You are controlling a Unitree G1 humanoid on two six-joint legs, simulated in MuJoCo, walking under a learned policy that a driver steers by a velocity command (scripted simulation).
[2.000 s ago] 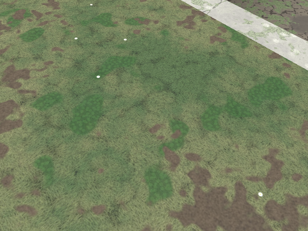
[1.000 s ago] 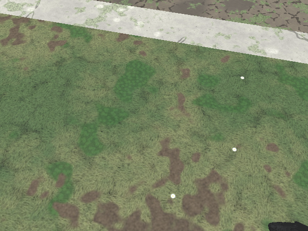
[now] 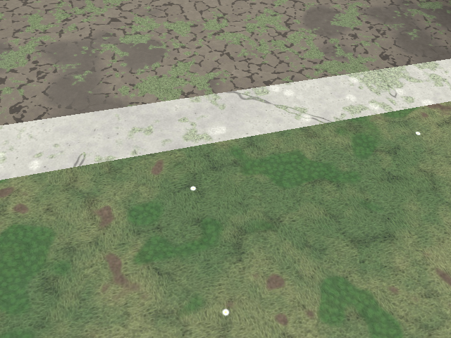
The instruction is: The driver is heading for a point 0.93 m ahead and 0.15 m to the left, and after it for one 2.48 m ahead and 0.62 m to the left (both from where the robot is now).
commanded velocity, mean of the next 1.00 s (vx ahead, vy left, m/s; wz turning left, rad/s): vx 0.49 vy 0.00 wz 0.03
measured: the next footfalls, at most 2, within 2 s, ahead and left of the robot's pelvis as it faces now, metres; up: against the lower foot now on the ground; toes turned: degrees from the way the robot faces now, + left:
right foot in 0.32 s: +0.36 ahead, -0.09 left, +0.00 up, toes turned -2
left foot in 0.88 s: +0.66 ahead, +0.08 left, +0.00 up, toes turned +6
